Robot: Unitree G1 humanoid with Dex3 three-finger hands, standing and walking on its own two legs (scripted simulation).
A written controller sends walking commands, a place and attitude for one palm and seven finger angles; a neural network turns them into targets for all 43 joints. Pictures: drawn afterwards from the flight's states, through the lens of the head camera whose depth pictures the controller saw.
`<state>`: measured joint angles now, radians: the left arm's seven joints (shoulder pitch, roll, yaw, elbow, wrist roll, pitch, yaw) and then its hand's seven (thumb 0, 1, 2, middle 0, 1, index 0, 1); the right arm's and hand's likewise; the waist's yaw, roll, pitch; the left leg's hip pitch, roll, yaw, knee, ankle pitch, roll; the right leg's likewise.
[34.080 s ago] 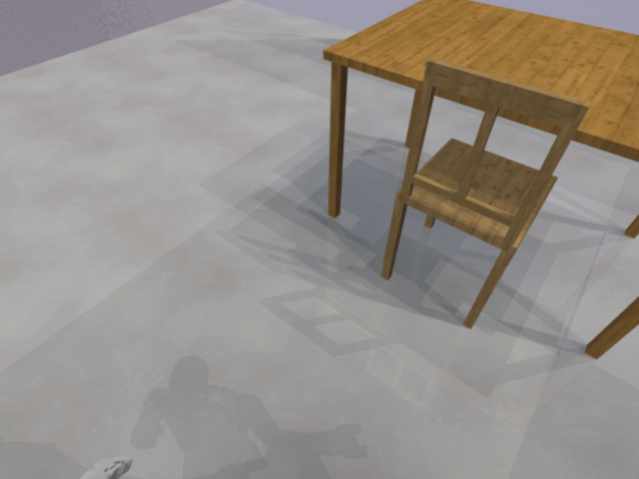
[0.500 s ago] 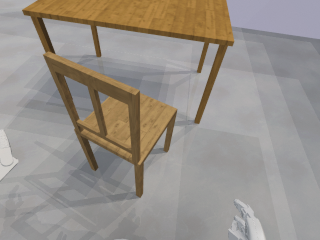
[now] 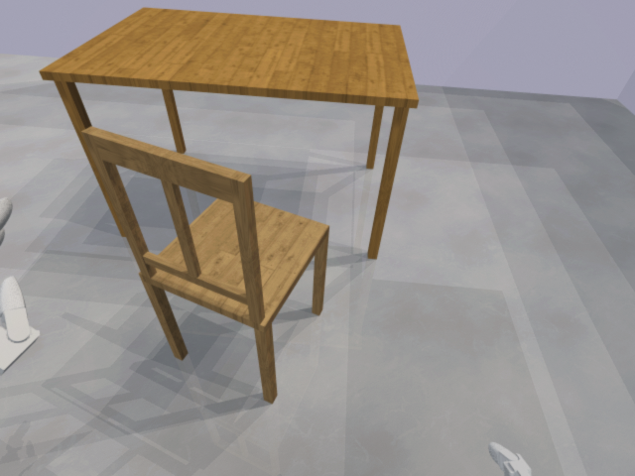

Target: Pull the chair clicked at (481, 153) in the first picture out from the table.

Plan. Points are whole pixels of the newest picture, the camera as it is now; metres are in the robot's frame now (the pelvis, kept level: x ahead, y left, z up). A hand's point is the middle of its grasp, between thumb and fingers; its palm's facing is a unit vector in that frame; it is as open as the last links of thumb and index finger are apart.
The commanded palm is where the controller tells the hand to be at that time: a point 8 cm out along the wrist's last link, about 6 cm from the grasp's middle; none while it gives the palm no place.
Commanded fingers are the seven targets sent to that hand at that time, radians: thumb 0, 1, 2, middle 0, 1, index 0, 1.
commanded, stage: stop stepping back and stand still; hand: left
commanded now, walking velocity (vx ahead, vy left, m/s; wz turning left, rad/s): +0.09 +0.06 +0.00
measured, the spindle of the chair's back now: (183, 231) +0.62 +0.30 -0.09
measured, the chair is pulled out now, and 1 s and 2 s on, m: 0.47 0.47 0.47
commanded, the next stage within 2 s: let the arm hang, fingers relaxed in 0.18 s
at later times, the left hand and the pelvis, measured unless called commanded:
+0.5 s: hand out of the picture +0.14 +0.22 -0.12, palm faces +0.08 -0.97 -0.22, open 7.4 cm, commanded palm none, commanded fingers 0.00 0.90 0.90 -0.20 -0.30 -0.20 -0.30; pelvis +0.01 +0.02 +0.00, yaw +3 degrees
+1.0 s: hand out of the picture -0.03 +0.20 -0.15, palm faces +0.04 -0.97 -0.24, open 7.3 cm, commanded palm none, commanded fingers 0.00 0.90 0.90 -0.20 -0.30 -0.20 -0.30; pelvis +0.00 +0.02 +0.02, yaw +1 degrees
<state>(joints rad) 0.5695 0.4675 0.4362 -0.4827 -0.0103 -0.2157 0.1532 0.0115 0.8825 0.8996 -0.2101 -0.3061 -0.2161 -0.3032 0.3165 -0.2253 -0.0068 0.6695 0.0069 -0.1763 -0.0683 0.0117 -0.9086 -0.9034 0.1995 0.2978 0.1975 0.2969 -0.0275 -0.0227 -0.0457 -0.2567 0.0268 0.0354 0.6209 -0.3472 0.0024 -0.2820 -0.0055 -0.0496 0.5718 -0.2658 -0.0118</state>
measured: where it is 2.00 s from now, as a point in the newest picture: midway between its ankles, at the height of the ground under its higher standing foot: outside the picture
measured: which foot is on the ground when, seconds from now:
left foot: down 0.00-1.00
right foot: down 0.00-1.00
